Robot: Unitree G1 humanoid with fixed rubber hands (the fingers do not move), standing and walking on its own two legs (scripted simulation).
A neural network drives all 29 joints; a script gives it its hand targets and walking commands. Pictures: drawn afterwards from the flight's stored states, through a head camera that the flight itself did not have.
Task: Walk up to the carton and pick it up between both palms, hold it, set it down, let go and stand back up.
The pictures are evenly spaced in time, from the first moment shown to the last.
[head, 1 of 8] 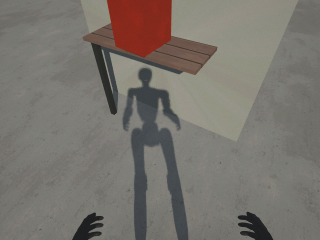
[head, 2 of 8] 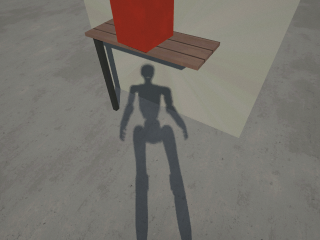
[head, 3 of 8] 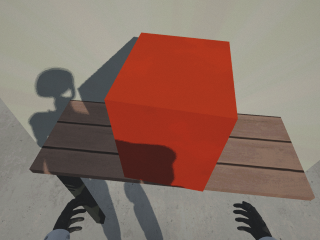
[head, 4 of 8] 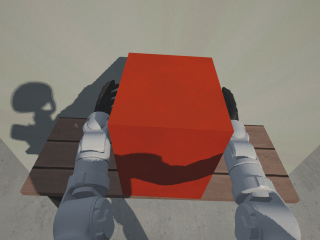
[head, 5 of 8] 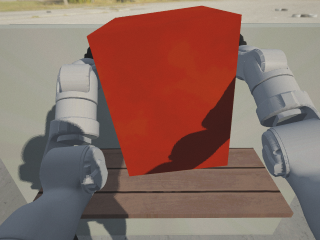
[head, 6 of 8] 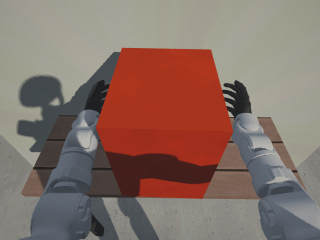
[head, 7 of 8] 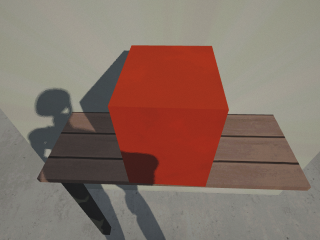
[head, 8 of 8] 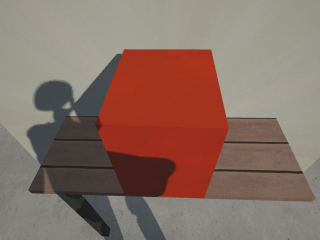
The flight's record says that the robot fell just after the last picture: no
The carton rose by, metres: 0.26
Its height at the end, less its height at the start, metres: +0.00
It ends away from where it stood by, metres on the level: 0.00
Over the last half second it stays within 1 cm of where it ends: yes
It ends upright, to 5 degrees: yes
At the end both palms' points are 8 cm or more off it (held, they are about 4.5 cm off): yes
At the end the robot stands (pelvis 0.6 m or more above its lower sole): yes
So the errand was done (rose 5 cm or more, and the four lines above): yes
